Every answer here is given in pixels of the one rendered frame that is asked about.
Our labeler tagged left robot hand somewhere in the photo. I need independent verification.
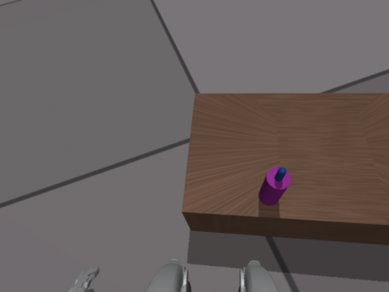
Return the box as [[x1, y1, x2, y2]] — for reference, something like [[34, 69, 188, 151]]
[[67, 266, 100, 292]]

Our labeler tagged bottle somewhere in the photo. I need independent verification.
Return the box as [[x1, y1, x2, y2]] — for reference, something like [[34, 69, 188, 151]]
[[258, 167, 291, 206]]

